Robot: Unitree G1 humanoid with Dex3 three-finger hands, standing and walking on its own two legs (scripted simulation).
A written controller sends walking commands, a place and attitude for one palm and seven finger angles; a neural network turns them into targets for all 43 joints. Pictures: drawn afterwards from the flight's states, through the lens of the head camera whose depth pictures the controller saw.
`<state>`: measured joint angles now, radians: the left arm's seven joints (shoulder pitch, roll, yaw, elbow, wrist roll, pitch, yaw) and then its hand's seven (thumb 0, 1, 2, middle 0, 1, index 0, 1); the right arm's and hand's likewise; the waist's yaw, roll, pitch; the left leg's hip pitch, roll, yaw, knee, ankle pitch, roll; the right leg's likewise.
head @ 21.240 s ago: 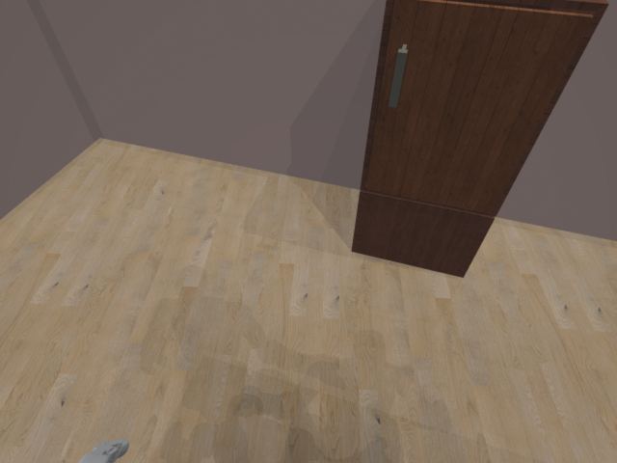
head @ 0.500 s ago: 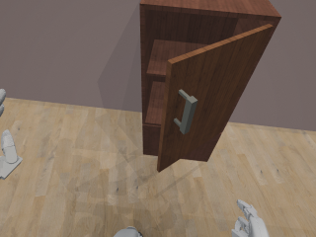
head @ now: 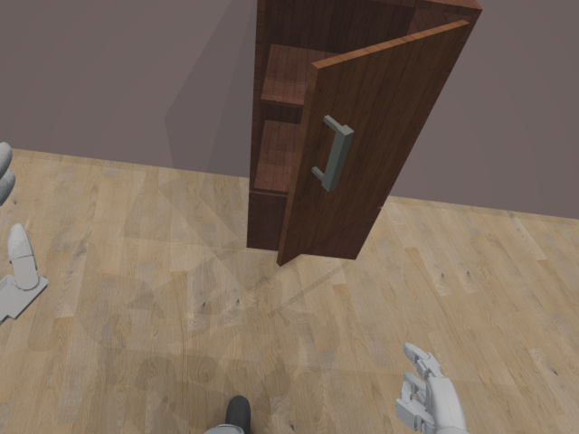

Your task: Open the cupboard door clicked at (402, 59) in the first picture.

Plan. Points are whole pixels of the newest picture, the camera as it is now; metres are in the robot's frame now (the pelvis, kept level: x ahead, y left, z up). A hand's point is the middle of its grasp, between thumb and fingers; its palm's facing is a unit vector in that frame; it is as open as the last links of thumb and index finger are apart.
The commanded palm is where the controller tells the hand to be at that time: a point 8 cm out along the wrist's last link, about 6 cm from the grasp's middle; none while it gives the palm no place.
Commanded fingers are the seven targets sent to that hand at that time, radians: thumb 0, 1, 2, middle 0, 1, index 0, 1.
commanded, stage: stop stepping back and stand still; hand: left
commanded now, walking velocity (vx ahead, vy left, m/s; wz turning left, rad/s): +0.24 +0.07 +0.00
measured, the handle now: (329, 154) +0.60 -0.03 +0.03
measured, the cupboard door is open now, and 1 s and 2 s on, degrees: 41 41 41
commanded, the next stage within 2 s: let the arm hang, fingers relaxed in 1.72 s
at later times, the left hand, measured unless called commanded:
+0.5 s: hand out of the picture +0.10 +0.21 +0.17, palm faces +0.26 -0.80 -0.54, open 7.4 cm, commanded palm +0.06 +0.28 +0.18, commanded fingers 0.00 0.90 0.90 -0.20 -0.30 -0.20 -0.30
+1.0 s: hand out of the picture +0.09 +0.26 +0.19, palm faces +0.44 -0.78 -0.45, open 7.4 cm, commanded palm +0.02 +0.30 +0.18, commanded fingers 0.00 0.90 0.90 -0.20 -0.30 -0.20 -0.30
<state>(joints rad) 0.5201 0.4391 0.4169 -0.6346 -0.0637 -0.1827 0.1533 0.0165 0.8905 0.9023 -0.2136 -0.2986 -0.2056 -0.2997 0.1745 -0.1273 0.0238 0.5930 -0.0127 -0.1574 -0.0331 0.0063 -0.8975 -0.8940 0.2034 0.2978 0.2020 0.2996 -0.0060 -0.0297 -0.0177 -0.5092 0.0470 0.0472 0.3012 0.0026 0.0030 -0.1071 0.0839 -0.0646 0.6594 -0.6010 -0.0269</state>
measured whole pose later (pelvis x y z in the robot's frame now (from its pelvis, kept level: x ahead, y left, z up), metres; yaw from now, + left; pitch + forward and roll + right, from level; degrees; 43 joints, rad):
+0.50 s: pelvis -0.11 -0.01 -0.02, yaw -5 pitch -2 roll +1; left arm 0.65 0.48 0.42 -0.60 -0.03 -0.19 0.13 0.02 0.89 0.90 -0.22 -0.30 -0.21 -0.30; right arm 0.29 -0.18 0.00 0.61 -0.01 -0.13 -0.06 0.01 -0.90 -0.89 0.20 0.30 0.20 0.30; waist -0.05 -0.03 -0.01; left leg -0.51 -0.02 0.08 0.67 -0.32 0.01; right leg -0.27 0.04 -0.11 0.65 -0.44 -0.08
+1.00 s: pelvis -0.13 +0.01 +0.00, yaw -2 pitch +0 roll +1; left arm 0.50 0.45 0.44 -0.49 -0.02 -0.23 0.18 0.02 0.89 0.90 -0.22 -0.30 -0.21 -0.30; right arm 0.25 -0.18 -0.01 0.62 -0.01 -0.16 -0.09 0.01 -0.90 -0.89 0.20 0.30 0.20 0.30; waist -0.01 -0.05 -0.02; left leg -0.16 0.03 0.06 0.47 -0.31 -0.02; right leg -0.37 0.01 -0.08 0.72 -0.40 -0.01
